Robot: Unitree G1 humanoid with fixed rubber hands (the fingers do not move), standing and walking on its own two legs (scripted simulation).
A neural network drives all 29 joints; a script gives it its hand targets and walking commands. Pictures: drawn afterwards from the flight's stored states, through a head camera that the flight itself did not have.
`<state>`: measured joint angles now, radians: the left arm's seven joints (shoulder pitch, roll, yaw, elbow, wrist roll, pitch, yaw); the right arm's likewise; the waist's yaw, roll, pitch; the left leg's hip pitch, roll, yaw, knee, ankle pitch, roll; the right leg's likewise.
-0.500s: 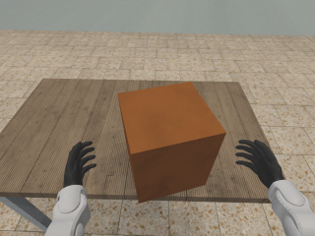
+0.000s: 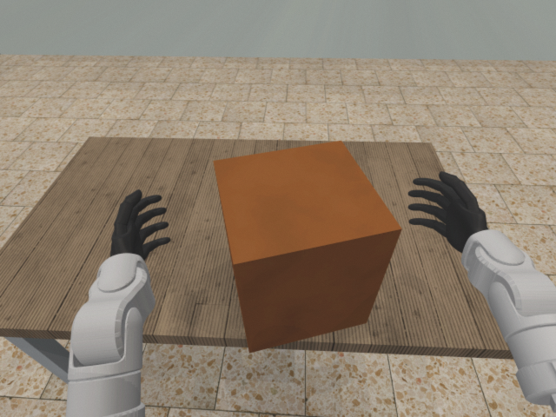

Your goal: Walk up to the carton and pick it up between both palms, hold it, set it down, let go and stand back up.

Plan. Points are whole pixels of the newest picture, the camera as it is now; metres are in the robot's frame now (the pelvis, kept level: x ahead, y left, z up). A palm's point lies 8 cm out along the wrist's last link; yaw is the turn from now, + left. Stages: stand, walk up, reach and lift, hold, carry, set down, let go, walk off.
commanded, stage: reach and lift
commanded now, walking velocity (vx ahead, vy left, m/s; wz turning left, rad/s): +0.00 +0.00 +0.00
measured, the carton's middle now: (295, 247) +0.40 +0.03 +0.03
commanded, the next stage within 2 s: none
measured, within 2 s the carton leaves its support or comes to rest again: neither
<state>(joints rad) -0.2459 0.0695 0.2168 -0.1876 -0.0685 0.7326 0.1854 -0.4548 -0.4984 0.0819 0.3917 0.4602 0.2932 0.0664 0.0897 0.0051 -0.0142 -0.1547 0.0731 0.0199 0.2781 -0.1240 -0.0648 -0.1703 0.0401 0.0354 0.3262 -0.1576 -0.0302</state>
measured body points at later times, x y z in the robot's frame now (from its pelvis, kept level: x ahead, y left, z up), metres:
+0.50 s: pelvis +0.01 +0.00 +0.00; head +0.02 +0.00 +0.45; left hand +0.34 +0.25 +0.17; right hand +0.46 -0.17 +0.17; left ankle +0.01 +0.16 -0.75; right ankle +0.01 -0.10 -0.75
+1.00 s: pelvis +0.01 +0.00 +0.00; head +0.03 +0.00 +0.45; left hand +0.37 +0.26 +0.14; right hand +0.49 -0.14 +0.15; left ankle +0.01 +0.16 -0.75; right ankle +0.01 -0.10 -0.75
